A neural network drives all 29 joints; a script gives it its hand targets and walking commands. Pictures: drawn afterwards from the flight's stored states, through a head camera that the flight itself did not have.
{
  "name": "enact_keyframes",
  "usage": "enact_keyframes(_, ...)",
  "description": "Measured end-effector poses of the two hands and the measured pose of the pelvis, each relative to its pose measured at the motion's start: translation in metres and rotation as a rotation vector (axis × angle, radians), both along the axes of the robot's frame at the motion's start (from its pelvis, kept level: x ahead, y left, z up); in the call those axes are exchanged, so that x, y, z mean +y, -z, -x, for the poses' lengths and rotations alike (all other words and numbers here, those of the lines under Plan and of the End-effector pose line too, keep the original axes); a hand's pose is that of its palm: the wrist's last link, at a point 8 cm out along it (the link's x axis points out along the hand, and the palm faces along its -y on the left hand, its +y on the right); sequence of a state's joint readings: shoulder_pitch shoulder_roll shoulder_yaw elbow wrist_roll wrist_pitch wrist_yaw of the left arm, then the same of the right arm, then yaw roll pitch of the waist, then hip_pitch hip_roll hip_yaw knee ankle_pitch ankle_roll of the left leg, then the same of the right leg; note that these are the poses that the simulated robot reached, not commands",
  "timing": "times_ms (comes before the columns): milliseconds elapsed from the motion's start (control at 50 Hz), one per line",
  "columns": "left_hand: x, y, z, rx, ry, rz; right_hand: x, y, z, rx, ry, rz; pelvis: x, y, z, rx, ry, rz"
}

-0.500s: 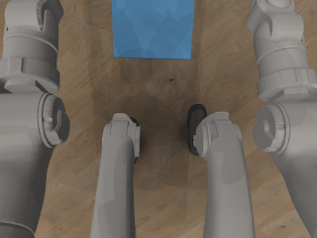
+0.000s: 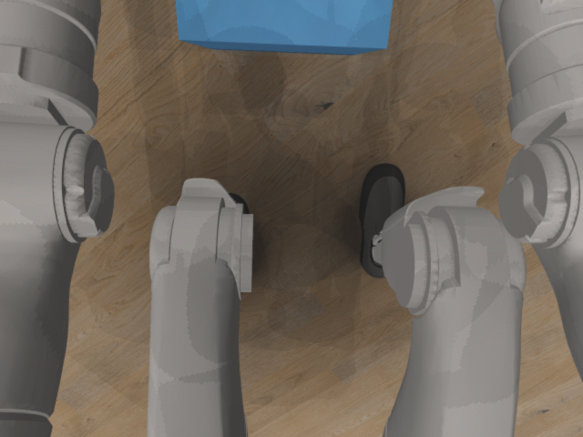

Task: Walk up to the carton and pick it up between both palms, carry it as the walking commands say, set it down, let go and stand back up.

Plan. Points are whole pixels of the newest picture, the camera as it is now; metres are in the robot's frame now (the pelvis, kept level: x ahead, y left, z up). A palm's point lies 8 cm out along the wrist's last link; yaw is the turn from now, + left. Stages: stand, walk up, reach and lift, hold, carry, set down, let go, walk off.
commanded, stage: reach and lift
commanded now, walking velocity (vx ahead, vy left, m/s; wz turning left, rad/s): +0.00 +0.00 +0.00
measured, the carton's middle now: out of the picture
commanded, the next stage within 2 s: none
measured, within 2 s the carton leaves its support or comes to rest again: leaves its support in 1.86 s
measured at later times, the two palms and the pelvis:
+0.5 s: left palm out of the picture +0.57 +0.18 -0.24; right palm out of the picture +0.57 -0.18 -0.24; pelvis +0.01 -0.01 -0.03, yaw +2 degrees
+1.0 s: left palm out of the picture +0.58 +0.17 -0.22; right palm out of the picture +0.57 -0.13 -0.23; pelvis +0.01 +0.00 -0.02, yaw +2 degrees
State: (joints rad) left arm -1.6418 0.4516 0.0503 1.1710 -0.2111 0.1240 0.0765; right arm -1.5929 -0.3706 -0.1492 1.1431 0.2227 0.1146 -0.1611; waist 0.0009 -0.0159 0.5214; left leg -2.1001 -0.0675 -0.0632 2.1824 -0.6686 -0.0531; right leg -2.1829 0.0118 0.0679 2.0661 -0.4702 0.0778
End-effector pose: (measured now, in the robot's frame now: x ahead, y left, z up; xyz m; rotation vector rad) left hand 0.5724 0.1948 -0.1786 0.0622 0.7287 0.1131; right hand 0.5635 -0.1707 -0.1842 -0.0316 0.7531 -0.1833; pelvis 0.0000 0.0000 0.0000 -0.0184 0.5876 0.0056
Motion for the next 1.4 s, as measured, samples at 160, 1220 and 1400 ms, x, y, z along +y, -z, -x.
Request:
enact_keyframes(160, 0.004, 0.032, 0.004, 0.049, 0.011, -0.007, 0.011, 0.035, -0.002, 0.049, -0.047, -0.004, 0.0, 0.017, -0.002, 0.026, -0.015, 0.001)
enact_keyframes(1220, -0.021, 0.043, -0.004, 0.041, 0.078, 0.025, 0.037, 0.048, -0.008, 0.08, -0.152, -0.022, -0.006, 0.022, -0.012, 0.036, -0.053, -0.001)
enact_keyframes(1400, -0.021, 0.046, -0.001, 0.037, 0.071, 0.081, 0.033, 0.047, -0.01, 0.105, -0.181, -0.033, -0.007, 0.027, -0.015, 0.023, -0.05, -0.003)
